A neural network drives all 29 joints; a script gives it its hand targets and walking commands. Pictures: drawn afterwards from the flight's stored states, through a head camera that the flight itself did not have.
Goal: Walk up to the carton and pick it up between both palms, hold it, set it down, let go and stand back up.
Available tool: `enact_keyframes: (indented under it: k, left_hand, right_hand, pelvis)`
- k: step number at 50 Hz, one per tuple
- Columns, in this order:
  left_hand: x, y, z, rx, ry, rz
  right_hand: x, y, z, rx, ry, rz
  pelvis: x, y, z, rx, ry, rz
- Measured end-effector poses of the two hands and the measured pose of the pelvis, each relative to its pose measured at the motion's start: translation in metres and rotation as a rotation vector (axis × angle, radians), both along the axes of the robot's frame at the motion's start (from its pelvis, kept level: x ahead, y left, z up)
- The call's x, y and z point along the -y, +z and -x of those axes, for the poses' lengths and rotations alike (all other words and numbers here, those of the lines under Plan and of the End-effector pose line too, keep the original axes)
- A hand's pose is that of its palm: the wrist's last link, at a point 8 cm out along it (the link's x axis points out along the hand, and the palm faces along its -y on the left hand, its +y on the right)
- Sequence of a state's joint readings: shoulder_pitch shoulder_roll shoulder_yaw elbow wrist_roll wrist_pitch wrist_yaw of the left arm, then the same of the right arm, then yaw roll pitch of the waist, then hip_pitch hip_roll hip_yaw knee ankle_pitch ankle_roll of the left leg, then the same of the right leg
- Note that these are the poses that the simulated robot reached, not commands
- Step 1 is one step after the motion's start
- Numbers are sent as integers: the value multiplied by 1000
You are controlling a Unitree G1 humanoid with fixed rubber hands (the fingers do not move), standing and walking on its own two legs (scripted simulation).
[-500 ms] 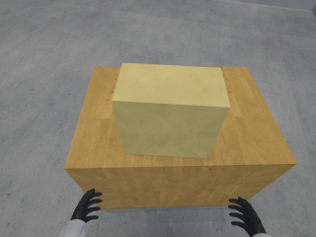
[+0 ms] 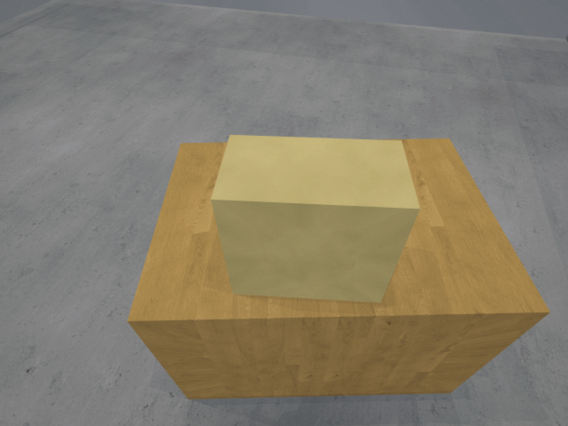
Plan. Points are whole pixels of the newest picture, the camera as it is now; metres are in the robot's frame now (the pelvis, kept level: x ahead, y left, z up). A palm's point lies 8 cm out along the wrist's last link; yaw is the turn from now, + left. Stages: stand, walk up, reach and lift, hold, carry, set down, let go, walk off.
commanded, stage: stand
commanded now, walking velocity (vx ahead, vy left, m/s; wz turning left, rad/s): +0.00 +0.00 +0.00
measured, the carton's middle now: (309, 223) +0.47 -0.03 -0.04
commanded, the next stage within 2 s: none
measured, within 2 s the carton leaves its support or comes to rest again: neither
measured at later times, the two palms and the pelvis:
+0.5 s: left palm out of the picture -0.04 +0.22 -0.15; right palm out of the picture -0.04 -0.19 -0.15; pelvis +0.00 +0.02 +0.00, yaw +0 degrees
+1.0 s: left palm out of the picture -0.04 +0.24 -0.16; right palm out of the picture -0.05 -0.15 -0.15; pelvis +0.01 +0.05 +0.00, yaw +0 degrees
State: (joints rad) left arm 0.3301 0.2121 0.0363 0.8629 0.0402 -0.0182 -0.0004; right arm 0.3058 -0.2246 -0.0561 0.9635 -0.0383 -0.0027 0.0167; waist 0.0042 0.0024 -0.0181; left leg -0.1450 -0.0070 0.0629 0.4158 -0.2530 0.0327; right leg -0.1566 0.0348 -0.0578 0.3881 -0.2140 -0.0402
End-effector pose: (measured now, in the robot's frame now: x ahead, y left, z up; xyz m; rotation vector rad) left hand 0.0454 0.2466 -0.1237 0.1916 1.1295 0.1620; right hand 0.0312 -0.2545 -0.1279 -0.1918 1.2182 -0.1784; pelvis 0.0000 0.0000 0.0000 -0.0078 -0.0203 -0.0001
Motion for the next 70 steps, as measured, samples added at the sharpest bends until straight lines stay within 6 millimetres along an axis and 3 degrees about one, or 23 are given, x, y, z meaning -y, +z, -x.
enact_keyframes:
  k: [10,24,45,58,70]
  left_hand:
    - [11,-15,51,-163,53,42]
    - [25,-24,82,-309,63,89]
    - [16,-32,84,-377,57,122]
    - [-3,-36,79,-398,59,122]
    - [-19,-35,75,-426,60,109]
  right_hand:
    - [-20,-8,39,-122,-46,-23]
    - [-63,-20,71,-231,-70,-89]
    - [-96,-19,84,-293,-76,-89]
    - [-117,-18,82,-299,-84,-88]
    - [-134,-17,95,-342,-110,-98]
  pelvis:
    - [-6,2,-2,14,-1,-3]
    - [-18,1,-3,23,-6,-4]
    - [-41,0,-10,27,-3,-2]
    - [-58,-2,-15,29,-4,0]
    - [-69,-2,-20,20,-3,-3]
